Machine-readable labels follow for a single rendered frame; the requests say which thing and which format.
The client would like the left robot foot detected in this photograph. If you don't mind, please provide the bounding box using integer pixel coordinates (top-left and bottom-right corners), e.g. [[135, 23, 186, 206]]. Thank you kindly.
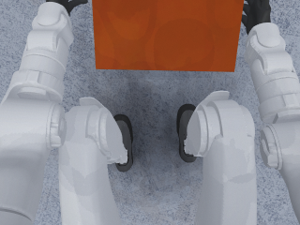
[[113, 114, 133, 172]]

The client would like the right robot foot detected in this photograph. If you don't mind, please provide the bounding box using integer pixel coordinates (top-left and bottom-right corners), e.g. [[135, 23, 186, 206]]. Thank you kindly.
[[176, 103, 197, 163]]

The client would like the robot left hand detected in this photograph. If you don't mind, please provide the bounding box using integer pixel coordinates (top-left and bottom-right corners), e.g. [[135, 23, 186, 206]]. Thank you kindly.
[[46, 0, 88, 17]]

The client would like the robot left forearm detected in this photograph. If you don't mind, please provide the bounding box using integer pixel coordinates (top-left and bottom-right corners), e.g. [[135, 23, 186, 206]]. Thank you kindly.
[[0, 2, 74, 108]]

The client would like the robot right forearm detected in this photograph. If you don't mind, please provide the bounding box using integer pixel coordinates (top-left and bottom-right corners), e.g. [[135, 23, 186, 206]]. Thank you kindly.
[[244, 22, 300, 124]]

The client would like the robot right hand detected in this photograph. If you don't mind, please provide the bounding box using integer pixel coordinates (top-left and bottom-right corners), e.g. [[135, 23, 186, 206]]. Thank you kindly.
[[241, 0, 271, 34]]

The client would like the robot foot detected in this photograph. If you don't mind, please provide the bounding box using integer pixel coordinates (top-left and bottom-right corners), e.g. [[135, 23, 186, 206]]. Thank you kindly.
[[113, 114, 133, 172], [176, 103, 197, 163]]

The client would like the robot right upper arm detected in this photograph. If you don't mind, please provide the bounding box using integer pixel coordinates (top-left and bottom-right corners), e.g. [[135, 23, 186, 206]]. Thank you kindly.
[[260, 121, 300, 225]]

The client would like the robot left upper arm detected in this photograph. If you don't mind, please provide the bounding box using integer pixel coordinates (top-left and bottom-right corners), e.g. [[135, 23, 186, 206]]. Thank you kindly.
[[0, 97, 68, 225]]

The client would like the carton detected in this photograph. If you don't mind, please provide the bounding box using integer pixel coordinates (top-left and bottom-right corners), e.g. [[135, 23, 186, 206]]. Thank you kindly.
[[92, 0, 245, 72]]

